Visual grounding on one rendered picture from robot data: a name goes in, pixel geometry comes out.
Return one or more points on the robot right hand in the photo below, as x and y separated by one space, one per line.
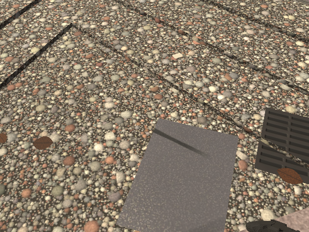
268 226

